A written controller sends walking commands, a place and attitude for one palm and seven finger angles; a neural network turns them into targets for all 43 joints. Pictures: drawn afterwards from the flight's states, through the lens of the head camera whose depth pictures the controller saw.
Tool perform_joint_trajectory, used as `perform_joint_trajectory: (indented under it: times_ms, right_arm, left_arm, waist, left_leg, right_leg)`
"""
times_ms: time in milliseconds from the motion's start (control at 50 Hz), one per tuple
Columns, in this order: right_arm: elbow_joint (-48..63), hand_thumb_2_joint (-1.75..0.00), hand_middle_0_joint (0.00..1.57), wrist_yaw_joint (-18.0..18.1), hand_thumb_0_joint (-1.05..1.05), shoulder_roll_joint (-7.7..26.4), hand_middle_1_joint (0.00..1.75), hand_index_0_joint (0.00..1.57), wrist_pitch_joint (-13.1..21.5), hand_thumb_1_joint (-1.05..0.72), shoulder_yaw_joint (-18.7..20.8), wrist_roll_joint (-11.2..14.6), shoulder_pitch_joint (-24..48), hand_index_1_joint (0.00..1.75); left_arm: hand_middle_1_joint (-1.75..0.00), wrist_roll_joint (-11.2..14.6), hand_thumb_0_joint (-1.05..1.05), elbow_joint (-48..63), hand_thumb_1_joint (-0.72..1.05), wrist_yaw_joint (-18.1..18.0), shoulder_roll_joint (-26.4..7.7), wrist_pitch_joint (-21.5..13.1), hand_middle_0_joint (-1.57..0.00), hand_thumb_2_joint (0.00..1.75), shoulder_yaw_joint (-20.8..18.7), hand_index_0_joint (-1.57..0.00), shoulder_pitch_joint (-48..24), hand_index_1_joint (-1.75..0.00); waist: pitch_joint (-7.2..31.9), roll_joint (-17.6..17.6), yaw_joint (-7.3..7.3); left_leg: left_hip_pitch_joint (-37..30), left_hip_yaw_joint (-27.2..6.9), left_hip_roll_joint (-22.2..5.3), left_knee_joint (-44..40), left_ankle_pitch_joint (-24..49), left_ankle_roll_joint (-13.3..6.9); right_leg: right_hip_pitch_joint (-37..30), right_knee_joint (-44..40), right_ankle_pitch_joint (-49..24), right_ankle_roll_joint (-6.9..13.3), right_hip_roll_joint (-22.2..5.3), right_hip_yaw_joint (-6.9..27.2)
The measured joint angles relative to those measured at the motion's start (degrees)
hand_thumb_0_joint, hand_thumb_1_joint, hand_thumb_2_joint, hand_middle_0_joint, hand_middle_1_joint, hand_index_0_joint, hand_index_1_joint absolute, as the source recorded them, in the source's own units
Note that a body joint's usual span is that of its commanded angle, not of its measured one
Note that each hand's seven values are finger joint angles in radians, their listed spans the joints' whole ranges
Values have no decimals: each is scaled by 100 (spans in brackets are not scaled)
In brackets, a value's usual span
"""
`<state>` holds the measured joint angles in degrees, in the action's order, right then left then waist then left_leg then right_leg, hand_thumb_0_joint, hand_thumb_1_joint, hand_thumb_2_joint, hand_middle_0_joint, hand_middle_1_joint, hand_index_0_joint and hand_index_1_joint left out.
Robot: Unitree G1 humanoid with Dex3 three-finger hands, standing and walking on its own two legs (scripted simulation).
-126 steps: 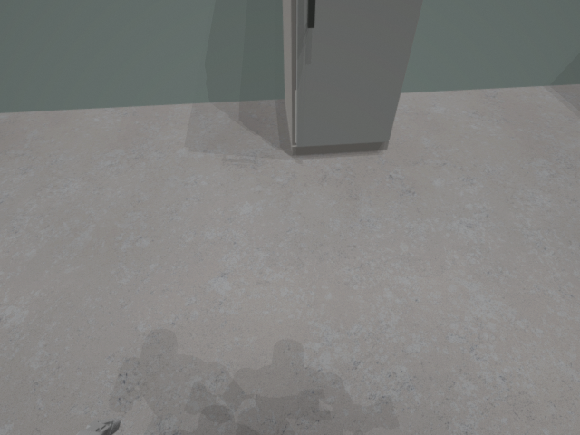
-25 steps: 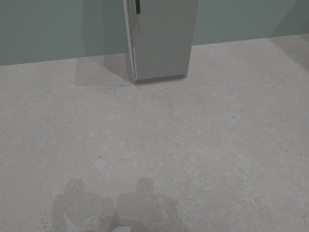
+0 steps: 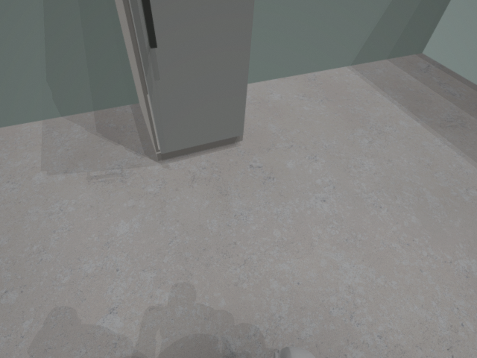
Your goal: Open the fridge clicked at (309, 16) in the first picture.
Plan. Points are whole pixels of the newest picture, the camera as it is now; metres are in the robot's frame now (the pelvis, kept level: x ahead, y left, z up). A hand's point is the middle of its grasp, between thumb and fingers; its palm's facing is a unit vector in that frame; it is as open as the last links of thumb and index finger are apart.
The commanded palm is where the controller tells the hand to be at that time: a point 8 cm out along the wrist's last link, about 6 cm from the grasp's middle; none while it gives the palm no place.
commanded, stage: walk to a spot facing it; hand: left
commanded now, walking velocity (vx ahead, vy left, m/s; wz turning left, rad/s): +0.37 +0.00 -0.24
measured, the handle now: out of the picture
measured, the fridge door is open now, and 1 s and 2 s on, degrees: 0 0 0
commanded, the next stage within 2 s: turn to face it in 1.02 s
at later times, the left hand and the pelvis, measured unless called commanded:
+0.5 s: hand (192, 270) +0.33 +0.13 -0.16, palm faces -0.04 -0.98 -0.21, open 7.1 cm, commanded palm none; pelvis +0.22 -0.05 +0.00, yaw -5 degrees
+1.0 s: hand (189, 213) +0.48 +0.16 -0.17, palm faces -0.10 -0.98 -0.15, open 7.4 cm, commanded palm none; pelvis +0.44 -0.01 +0.01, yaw -11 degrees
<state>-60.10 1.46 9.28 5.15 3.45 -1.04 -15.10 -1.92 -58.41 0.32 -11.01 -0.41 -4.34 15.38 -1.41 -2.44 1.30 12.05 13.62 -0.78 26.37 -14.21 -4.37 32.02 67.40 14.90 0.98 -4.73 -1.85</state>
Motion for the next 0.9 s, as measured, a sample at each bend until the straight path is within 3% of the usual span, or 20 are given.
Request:
perform_joint_trajectory:
  times_ms: [80, 160, 300, 340, 400, 440, 520, 620, 720, 760, 820, 900]
  right_arm:
    - [-226, -90, 20, -14, 0, 84, 30, 20, -6, -94, -10, 2, -452, 30]
    - [-390, -90, 20, -15, 0, 43, 30, 20, -8, -93, -48, -15, -844, 30]
    - [-680, -90, 20, -45, 1, -115, 30, 20, -105, -91, -135, -59, -1401, 30]
    - [-795, -90, 20, -79, 1, -215, 30, 20, -170, -91, -160, 1, -1497, 30]
    - [-842, -90, 20, -115, 1, -283, 30, 20, -307, -91, -148, 52, -1276, 30]
    - [-730, -90, 20, -115, 1, -259, 30, 20, -363, -91, -102, 26, -1019, 30]
    - [-329, -90, 20, -139, 1, -195, 30, 20, -379, -91, -19, -27, -470, 30]
    - [8, -90, 20, -196, 3, 81, 30, 20, -363, -95, 71, -46, 93, 30]
    - [244, -90, 20, -272, 2, 323, 30, 20, -199, -94, 70, -38, 350, 30]
    - [315, -90, 20, -234, 2, 320, 30, 20, -74, -94, 47, -87, 444, 30]
    - [337, -90, 20, -146, 1, 225, 30, 20, -12, -93, -30, -80, 357, 30]
    - [113, -90, 20, -72, 1, -25, 30, 20, -8, -92, -124, -47, 4, 30]
  left_arm:
    - [-30, -14, 1, 165, 91, 69, 16, 67, -20, 90, -5, -19, -396, -30]
    - [-30, -9, 1, 182, 91, 110, 46, 124, -20, 90, 38, -19, -735, -30]
    - [-30, 9, 1, 195, 91, 135, 154, 25, -20, 90, 148, -19, -1133, -30]
    - [-30, 5, 1, 210, 91, 110, 171, -160, -20, 90, 161, -19, -1175, -30]
    - [-30, 91, 0, 182, 91, 52, 230, -328, -20, 89, 187, -19, -1026, -30]
    - [-30, 118, 0, 90, 91, -17, 284, -335, -20, 89, 178, -20, -795, -30]
    - [-30, 101, -3, -20, 96, -172, 98, -378, -21, 89, 19, -20, -391, -30]
    - [-30, 51, -2, -293, 94, -109, -27, -290, -20, 89, 91, -20, 64, -30]
    - [-30, 53, 0, -477, 92, -50, -41, -201, -20, 89, 108, -19, 536, -30]
    - [-30, 84, 0, -562, 92, -23, -40, -95, -20, 89, 98, -19, 611, -30]
    - [-30, 70, 1, -636, 91, 21, -21, 18, -20, 89, 93, -19, 544, -30]
    - [-30, 34, 1, -481, 91, 59, 7, 43, -20, 90, 57, -19, 322, -30]
  waist:
    - [21, 34, -130]
    - [-76, 91, -329]
    - [-269, 281, -615]
    - [-317, 297, -571]
    - [-370, 302, -482]
    - [-308, 334, -439]
    - [-78, 378, -376]
    - [76, 369, -223]
    - [80, 240, -31]
    - [-1, 105, -22]
    - [-39, 73, -55]
    - [-27, 39, -15]
  left_leg:
    - [-502, 114, 73, -464, -58, 36]
    - [-949, 196, 50, -708, -238, 143]
    - [-1444, 370, -306, -298, -1027, 515]
    - [-1070, 247, -580, 950, -1300, 543]
    - [151, -545, -625, 3637, -1294, 490]
    - [831, -789, -676, 4300, -931, 494]
    - [1707, -880, -861, 3746, -407, 602]
    - [1794, -755, -877, 2146, 37, 643]
    - [1089, -528, -657, 892, 189, 507]
    - [1022, -371, -576, 1172, 116, 262]
    - [656, -212, -528, 1043, -197, 167]
    - [-31, -18, -404, 229, -77, 207]
  right_leg:
    - [256, -865, -477, -128, -183, -33]
    - [110, -1878, -598, -141, -226, -152]
    - [-714, -3372, -218, 152, 141, -574]
    - [-920, -3439, -579, 298, 238, -671]
    - [-1150, -3185, -124, 276, 315, -712]
    - [-1465, -3469, -69, 200, 382, -719]
    - [-1972, -4046, -99, 172, 470, -740]
    - [-2461, -4281, 142, 20, 458, -702]
    - [-2780, -3834, 796, -215, 315, -607]
    - [-2356, -2584, 1217, -82, 173, -370]
    - [-1386, -469, 1055, 49, 197, -120]
    - [-457, 137, 210, -12, 29, -103]
